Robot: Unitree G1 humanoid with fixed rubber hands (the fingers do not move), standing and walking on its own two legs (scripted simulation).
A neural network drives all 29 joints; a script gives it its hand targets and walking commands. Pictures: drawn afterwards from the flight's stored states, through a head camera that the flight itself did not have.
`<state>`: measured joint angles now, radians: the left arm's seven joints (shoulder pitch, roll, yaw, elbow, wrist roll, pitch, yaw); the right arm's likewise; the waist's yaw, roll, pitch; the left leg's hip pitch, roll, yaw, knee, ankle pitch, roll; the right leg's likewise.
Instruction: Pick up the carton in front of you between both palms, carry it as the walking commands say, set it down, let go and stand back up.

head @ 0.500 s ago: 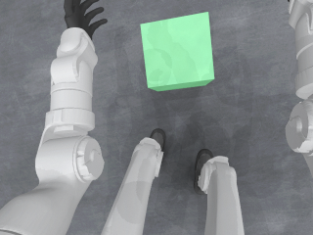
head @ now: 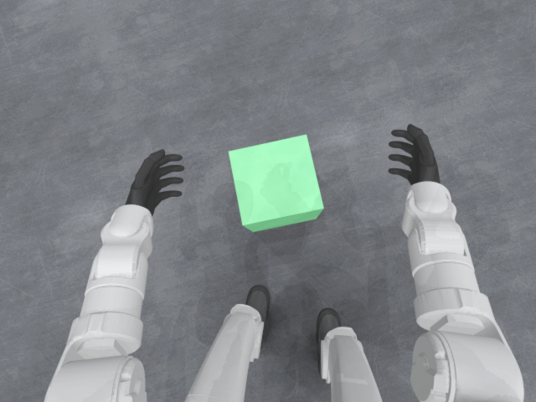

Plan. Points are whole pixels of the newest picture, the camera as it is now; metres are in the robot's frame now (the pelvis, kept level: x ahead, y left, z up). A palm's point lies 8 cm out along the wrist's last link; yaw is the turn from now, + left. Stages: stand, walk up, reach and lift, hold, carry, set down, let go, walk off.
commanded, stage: let go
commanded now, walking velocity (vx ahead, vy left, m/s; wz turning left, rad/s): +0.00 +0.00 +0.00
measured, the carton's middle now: (276, 188) +0.50 +0.10 -0.58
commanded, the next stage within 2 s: stand in 1.14 s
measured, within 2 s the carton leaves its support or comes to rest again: neither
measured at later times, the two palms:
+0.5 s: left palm (92, 323) +0.21 +0.24 +0.00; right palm (498, 289) +0.31 -0.20 -0.02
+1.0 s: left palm (98, 317) +0.22 +0.23 +0.01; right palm out of the picture +0.24 -0.24 +0.00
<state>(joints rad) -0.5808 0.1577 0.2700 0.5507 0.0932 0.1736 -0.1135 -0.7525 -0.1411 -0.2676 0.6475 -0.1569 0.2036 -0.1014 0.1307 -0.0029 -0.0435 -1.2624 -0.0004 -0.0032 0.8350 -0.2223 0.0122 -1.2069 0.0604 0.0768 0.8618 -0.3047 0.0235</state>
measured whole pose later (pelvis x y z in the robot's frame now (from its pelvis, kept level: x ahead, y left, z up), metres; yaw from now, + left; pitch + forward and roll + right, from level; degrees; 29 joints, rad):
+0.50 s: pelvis +0.06 +0.00 +0.06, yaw +3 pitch +10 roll +0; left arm 0.19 0.20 0.01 0.38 -0.04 0.04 -0.08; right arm 0.00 -0.18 -0.11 0.56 -0.05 0.02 -0.02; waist 0.09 0.03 0.02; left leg -0.47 -0.03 -0.04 0.54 -0.24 0.01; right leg -0.39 0.02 0.05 0.55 -0.33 0.00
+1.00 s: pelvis +0.07 -0.02 +0.07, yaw +4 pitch -3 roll +1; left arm 0.21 0.23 0.03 0.40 0.02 0.19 -0.03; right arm 0.24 -0.21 -0.02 0.47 0.02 0.08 0.03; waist 0.00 -0.02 0.06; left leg -0.17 -0.02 -0.05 0.48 -0.26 -0.01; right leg -0.09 0.03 0.03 0.49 -0.34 -0.02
